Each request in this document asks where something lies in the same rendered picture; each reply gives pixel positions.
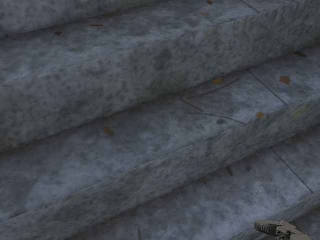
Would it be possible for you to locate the right robot hand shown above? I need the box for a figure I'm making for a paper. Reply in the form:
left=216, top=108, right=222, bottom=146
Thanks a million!
left=254, top=220, right=313, bottom=240

